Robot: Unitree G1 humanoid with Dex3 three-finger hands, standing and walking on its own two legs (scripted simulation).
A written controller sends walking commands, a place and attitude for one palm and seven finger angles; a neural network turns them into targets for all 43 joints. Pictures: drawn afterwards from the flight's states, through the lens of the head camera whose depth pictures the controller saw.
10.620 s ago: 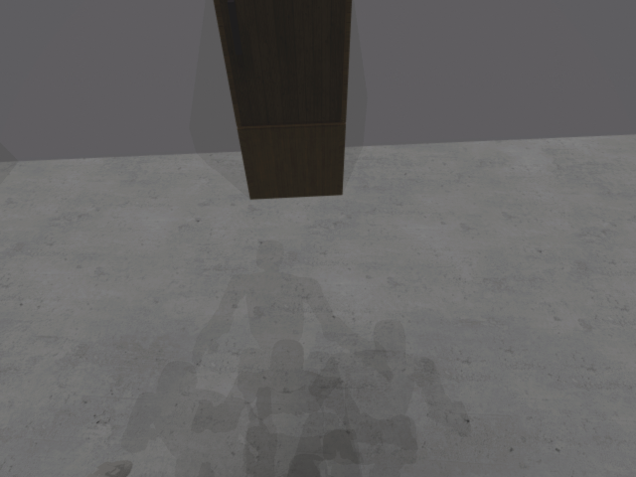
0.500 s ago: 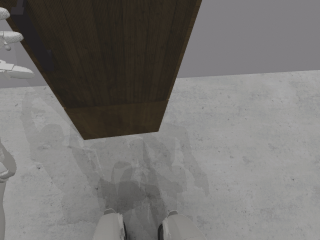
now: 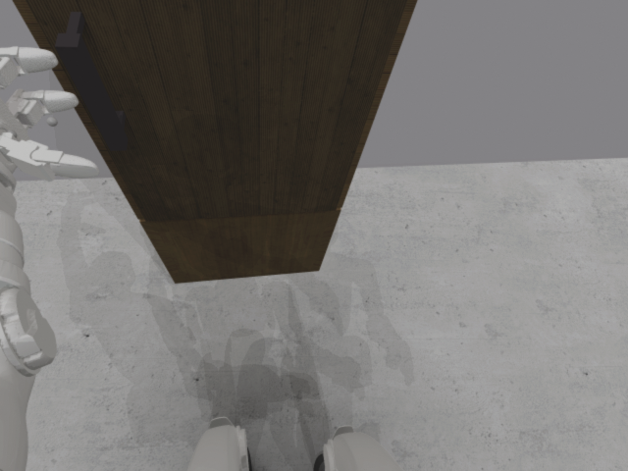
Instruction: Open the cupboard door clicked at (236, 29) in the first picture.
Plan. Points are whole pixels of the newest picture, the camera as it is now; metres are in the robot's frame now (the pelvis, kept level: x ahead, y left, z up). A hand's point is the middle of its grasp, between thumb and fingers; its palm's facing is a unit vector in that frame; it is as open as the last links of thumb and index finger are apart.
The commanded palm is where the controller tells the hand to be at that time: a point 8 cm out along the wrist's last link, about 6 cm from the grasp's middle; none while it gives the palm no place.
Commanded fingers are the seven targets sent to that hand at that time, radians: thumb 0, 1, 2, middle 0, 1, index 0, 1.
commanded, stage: move the hooked fingers beside the handle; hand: left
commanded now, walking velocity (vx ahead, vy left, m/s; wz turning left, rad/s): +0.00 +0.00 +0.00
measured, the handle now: (99, 88) +0.57 +0.23 +0.09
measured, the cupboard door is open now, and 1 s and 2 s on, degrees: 0 0 0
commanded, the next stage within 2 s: slide the fingers in behind the handle in 0.22 s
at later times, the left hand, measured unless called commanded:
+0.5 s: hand (54, 121) +0.51 +0.26 +0.10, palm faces +0.05 -1.00 +0.00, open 14.0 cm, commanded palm +0.49 +0.29 +0.09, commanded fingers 0.00 -0.50 0.30 -0.30 -1.20 -0.30 -1.20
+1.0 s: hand (91, 121) +0.51 +0.22 +0.09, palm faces +0.07 -1.00 -0.01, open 14.0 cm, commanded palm +0.49 +0.26 +0.09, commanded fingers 0.00 -0.50 0.30 -0.30 -1.20 -0.30 -1.20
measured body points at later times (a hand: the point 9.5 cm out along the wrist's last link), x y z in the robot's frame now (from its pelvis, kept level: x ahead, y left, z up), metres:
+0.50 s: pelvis -0.01 -0.01 -0.01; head +0.13 +0.03 +0.42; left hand +0.50 +0.31 +0.10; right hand -0.03 -0.27 -0.10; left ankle +0.03 +0.10 -0.67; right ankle -0.03 -0.12 -0.67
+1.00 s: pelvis -0.01 -0.01 +0.00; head +0.12 +0.02 +0.43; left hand +0.50 +0.28 +0.10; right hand -0.02 -0.27 -0.11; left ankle +0.03 +0.10 -0.67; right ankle -0.03 -0.12 -0.67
